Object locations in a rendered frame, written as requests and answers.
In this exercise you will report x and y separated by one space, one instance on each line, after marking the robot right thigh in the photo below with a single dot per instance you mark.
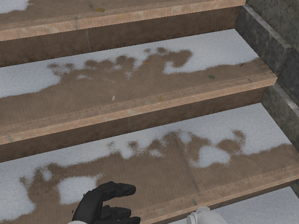
205 217

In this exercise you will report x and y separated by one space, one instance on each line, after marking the right robot shin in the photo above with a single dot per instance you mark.
202 208

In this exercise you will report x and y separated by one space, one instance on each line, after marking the robot left hand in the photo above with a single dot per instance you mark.
91 210

